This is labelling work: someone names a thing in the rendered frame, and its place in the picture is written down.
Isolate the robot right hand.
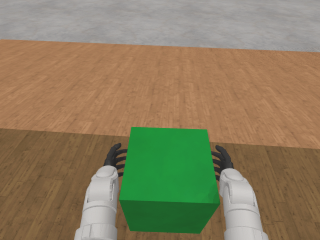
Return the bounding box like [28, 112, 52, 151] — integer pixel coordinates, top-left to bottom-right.
[211, 145, 234, 181]

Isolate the carton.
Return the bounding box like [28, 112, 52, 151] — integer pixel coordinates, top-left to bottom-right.
[119, 127, 221, 234]

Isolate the robot right forearm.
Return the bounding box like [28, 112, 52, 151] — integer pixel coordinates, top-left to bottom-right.
[219, 168, 269, 240]

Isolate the robot left hand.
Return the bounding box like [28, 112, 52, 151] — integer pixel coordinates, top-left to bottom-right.
[103, 143, 128, 177]

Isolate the robot left forearm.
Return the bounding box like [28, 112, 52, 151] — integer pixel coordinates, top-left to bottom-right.
[74, 165, 119, 240]

